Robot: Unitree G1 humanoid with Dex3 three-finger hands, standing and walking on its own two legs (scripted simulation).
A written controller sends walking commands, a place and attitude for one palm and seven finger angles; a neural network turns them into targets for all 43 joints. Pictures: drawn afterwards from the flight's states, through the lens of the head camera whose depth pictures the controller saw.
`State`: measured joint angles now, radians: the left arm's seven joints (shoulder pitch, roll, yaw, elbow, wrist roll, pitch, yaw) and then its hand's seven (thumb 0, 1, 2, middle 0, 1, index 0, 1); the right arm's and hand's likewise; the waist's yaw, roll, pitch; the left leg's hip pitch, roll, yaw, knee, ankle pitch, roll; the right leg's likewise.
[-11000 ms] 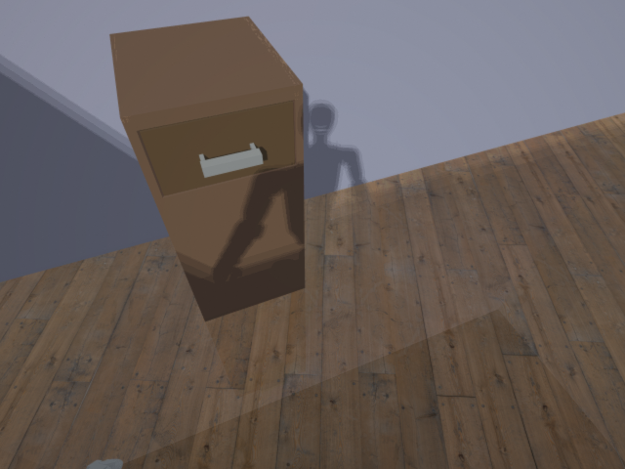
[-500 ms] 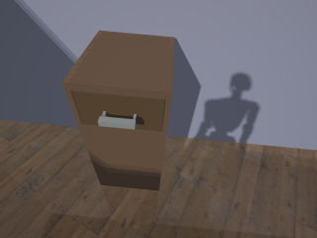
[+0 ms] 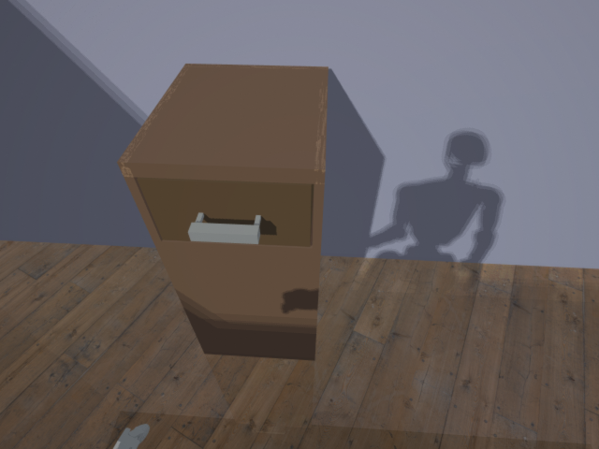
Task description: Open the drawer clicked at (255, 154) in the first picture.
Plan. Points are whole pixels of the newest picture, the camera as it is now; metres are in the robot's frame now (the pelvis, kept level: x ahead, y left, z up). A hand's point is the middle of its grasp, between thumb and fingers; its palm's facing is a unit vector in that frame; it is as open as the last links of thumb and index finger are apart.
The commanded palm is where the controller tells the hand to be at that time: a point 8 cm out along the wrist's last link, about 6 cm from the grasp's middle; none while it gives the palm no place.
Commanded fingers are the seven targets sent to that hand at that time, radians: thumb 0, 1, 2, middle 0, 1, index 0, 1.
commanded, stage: raise the hand with hooked fingers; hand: left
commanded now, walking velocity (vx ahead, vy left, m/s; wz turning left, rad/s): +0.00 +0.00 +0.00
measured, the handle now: (227, 225) +0.54 +0.18 -0.06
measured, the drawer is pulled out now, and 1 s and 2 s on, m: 0.00 0.00 0.00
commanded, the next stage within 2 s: move the hooked fingers above the handle in 1.74 s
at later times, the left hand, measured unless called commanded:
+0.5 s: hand (159, 392) +0.21 +0.20 -0.03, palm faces +0.06 -0.09 -0.99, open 10.0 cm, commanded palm +0.19 +0.20 +0.03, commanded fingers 0.00 0.11 0.56 -0.26 -0.81 -0.26 -0.81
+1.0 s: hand (169, 305) +0.30 +0.20 +0.03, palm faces +0.05 -0.10 -0.99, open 12.9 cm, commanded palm +0.28 +0.20 +0.10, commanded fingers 0.00 -0.48 0.31 -0.30 -1.18 -0.30 -1.18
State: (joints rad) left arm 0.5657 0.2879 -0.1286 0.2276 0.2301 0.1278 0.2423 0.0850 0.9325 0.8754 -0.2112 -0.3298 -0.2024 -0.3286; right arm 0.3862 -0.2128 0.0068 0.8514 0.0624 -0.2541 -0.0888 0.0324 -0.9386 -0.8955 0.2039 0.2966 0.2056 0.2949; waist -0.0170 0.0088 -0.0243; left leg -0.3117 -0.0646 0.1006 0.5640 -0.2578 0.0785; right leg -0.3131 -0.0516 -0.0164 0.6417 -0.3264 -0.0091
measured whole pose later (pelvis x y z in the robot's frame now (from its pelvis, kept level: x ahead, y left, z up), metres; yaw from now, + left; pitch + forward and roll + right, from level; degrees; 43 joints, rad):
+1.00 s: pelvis +0.04 -0.03 -0.01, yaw +0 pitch +8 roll +1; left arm 0.19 0.41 -0.03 -0.01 0.98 -0.01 0.28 0.00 -0.26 0.40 -0.31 -1.05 -0.30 -1.04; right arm 0.14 -0.28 -0.06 0.59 -0.03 0.14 0.00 0.01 -0.91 -0.90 0.20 0.30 0.20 0.29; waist 0.05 0.05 -0.07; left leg -0.45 -0.01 0.07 0.67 -0.35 0.03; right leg -0.42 0.03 -0.01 0.69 -0.40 -0.04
